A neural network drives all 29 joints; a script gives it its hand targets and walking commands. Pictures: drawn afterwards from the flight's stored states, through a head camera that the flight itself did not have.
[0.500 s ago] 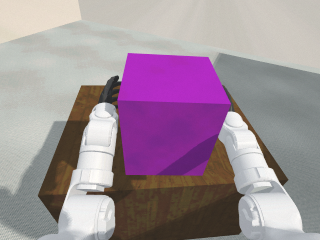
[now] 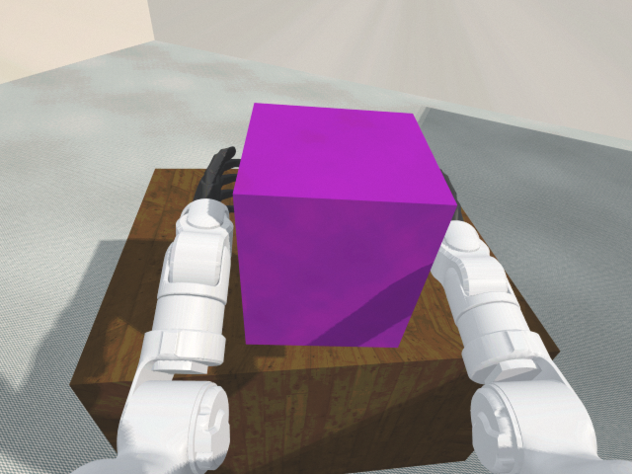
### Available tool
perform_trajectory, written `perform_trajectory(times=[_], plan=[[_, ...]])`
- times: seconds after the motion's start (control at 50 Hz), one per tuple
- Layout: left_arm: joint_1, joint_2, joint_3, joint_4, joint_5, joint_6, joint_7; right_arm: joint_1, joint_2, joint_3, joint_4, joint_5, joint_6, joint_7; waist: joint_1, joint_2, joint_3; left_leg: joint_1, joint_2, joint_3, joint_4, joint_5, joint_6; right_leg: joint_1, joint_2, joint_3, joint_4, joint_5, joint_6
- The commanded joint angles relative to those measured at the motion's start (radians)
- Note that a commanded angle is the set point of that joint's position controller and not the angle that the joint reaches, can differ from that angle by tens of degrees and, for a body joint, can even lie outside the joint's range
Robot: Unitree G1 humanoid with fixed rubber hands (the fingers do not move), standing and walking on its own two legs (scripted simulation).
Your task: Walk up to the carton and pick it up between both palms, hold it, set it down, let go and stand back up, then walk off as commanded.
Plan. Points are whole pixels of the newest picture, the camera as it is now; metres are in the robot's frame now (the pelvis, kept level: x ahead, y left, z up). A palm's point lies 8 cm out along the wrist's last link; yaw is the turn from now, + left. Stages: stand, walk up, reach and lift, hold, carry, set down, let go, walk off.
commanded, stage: hold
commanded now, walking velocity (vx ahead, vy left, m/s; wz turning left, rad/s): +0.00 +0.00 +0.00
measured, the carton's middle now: (328, 229) +0.38 +0.01 +0.15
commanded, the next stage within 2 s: none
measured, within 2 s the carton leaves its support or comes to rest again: neither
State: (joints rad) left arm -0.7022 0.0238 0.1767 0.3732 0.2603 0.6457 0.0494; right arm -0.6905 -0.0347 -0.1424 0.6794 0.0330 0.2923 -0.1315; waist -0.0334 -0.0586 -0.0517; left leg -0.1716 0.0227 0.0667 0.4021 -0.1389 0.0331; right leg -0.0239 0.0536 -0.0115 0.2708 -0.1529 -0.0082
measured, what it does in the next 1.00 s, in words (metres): stands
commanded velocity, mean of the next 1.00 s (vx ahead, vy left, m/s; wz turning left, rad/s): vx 0.00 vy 0.00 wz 0.00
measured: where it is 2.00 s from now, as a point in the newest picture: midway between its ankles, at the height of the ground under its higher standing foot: outside the picture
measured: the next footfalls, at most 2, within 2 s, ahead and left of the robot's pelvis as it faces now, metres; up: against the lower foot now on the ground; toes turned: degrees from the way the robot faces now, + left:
none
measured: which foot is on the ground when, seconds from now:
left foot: down 0.00-1.00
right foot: down 0.00-1.00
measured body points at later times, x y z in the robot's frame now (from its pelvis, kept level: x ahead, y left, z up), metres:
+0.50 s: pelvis +0.01 +0.00 +0.00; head -0.04 +0.04 +0.45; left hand +0.39 +0.16 +0.19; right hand +0.39 -0.14 +0.18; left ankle +0.06 +0.08 -0.75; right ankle +0.00 -0.11 -0.75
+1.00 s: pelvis +0.01 +0.00 +0.00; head -0.04 +0.04 +0.45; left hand +0.39 +0.16 +0.19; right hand +0.39 -0.14 +0.18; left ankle +0.06 +0.08 -0.75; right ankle +0.00 -0.11 -0.75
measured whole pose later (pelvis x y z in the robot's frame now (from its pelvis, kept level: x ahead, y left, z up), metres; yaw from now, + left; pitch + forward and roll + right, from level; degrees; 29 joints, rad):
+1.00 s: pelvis +0.01 +0.00 +0.00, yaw +0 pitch -5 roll -2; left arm -0.68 0.02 0.18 0.29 0.27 0.68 0.04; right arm -0.69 -0.03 -0.14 0.64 0.03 0.29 -0.13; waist -0.03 -0.06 -0.03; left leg -0.16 0.02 0.07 0.40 -0.14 0.03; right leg -0.01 0.05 -0.01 0.26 -0.16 -0.01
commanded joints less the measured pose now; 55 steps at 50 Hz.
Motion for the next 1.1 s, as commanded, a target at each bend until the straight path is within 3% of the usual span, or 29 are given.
perform_trajectory(times=[0.0,0.16,0.36,0.54,0.68,1.08], plan=[[-0.608,-0.676,-0.306,-0.203,-0.091,-0.047,-0.185,-0.846,0.531,0.322,-0.334,0.171,-0.11,0.087,-0.073,0.095,-0.353,0.37,-0.027,-0.052,-0.103,0.134,-0.043,-0.04,-0.012,-0.037,-0.055,0.02,0.041],[-0.573,-0.676,-0.325,-0.237,-0.1,-0.035,-0.183,-0.842,0.53,0.36,-0.393,0.202,-0.102,0.064,-0.072,0.1,-0.378,0.407,-0.033,-0.056,-0.072,0.232,-0.047,-0.022,-0.006,-0.035,-0.054,0.092,0.05],[-0.539,-0.647,-0.298,-0.241,-0.074,-0.012,-0.207,-0.811,0.515,0.354,-0.387,0.2,-0.084,0.054,-0.073,0.09,-0.337,0.388,-0.037,-0.052,-0.085,0.214,-0.04,0.001,-0.012,-0.034,-0.057,0.087,0.052],[-0.571,-0.665,-0.337,-0.273,-0.098,-0.025,-0.197,-0.82,0.524,0.355,-0.402,0.197,-0.092,0.056,-0.08,0.103,-0.376,0.403,-0.034,-0.057,-0.075,0.225,-0.048,-0.013,-0.009,-0.038,-0.053,0.086,0.05],[-0.544,-0.648,-0.306,-0.248,-0.076,-0.016,-0.206,-0.795,0.514,0.336,-0.365,0.184,-0.086,0.062,-0.079,0.089,-0.331,0.377,-0.034,-0.052,-0.094,0.178,-0.04,-0.011,-0.015,-0.038,-0.057,0.06,0.049],[-0.546,-0.654,-0.318,-0.264,-0.081,-0.017,-0.206,-0.796,0.511,0.34,-0.375,0.185,-0.093,0.066,-0.083,0.094,-0.353,0.389,-0.033,-0.053,-0.09,0.2,-0.043,-0.006,-0.013,-0.04,-0.054,0.074,0.049]])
